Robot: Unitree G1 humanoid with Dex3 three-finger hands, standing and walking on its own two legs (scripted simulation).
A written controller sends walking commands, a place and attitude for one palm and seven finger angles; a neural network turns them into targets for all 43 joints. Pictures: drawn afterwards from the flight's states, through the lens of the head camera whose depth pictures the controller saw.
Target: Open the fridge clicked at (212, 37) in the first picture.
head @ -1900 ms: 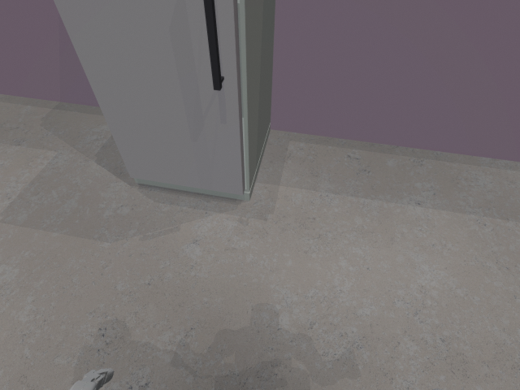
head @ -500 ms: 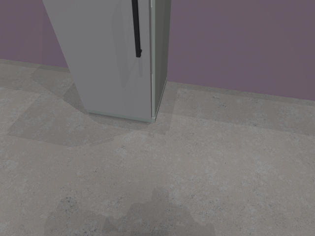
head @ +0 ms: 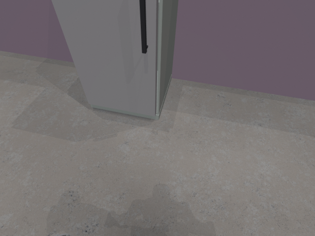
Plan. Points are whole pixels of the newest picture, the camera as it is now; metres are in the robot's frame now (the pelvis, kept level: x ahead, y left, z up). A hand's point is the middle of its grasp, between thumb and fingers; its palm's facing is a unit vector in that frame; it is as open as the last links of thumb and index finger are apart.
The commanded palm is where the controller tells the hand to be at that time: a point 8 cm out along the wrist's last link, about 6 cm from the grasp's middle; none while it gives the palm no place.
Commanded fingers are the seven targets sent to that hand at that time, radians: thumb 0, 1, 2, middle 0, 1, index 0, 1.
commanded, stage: walk to a spot facing it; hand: right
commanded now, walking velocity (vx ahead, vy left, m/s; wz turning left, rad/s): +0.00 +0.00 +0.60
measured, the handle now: (144, 7) +1.06 +0.11 +0.14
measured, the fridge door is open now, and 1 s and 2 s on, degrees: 0 0 0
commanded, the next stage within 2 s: none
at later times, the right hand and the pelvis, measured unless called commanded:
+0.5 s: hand out of the picture +0.04 -0.14 -0.16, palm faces -0.20 +0.95 -0.26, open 7.4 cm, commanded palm none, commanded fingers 0.00 -0.90 -0.90 0.20 0.30 0.20 0.30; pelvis -0.03 +0.04 +0.00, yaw +16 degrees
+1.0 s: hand (223, 232) +0.18 -0.19 -0.17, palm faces -0.47 +0.86 -0.19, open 7.4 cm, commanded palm none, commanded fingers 0.00 -0.90 -0.90 0.20 0.30 0.20 0.30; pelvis +0.02 -0.03 +0.01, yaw +33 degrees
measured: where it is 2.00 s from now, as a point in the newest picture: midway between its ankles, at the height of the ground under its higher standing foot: (116, 230)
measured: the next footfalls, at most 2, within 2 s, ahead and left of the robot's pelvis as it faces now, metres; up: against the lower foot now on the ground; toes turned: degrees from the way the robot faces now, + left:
right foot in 0.82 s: +0.05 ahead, -0.10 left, +0.00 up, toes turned +26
left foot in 1.40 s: +0.15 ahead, +0.23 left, +0.00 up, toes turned +57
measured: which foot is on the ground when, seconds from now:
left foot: down 0.00-0.82, up 0.84-1.00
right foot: down 0.00-0.26, up 0.28-0.80, down 0.82-1.00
